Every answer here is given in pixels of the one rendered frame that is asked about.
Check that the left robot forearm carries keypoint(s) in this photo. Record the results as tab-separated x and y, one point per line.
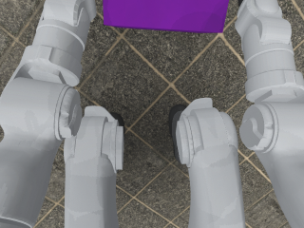
58	45

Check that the right robot forearm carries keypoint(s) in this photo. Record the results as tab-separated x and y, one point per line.
268	53

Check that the left robot foot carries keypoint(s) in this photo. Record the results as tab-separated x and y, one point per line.
120	122

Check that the carton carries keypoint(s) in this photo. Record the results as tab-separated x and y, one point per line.
196	16

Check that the robot right shin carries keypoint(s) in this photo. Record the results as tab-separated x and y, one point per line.
230	127

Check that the right robot upper arm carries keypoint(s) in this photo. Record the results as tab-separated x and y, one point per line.
275	131

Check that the left robot upper arm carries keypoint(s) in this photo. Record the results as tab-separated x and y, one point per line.
36	116

